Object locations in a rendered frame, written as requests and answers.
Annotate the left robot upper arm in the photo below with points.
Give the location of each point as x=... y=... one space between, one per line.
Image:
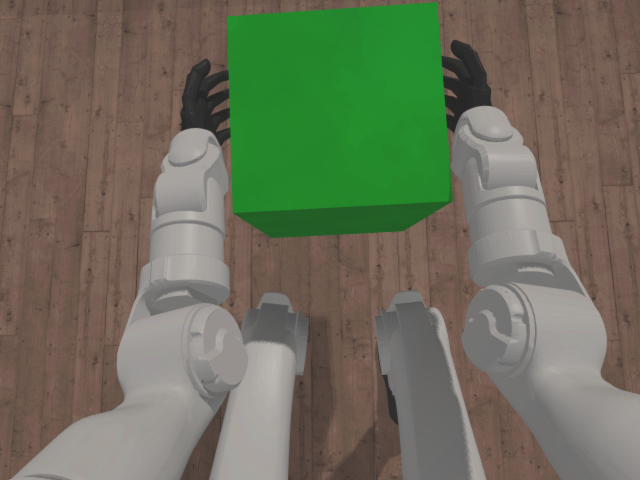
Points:
x=175 y=370

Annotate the right robot upper arm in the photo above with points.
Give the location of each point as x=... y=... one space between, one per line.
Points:
x=544 y=348

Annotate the right robot forearm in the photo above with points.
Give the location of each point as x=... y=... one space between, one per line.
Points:
x=505 y=207

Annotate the right robot shin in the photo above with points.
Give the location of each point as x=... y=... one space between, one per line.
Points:
x=434 y=314

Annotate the robot left hand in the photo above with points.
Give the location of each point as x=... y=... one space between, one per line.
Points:
x=197 y=107

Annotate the robot right hand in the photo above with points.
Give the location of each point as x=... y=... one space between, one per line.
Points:
x=471 y=88

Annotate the robot right thigh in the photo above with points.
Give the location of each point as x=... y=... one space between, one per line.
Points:
x=436 y=437

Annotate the left robot forearm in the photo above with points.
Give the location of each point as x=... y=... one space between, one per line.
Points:
x=186 y=264

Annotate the carton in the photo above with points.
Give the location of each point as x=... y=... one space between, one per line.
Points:
x=338 y=120

